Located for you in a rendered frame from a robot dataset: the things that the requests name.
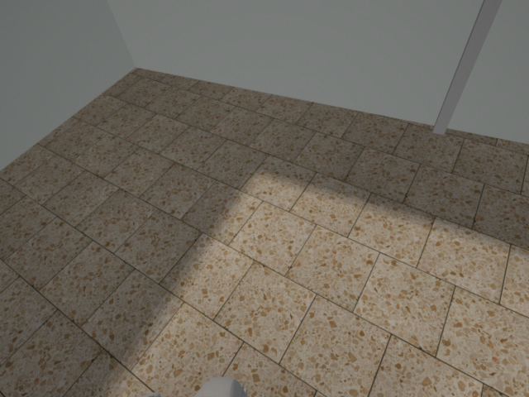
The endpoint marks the robot left thigh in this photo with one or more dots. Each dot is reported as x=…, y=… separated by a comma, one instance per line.
x=222, y=387

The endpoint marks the panel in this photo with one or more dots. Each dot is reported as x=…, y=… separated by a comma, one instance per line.
x=482, y=25

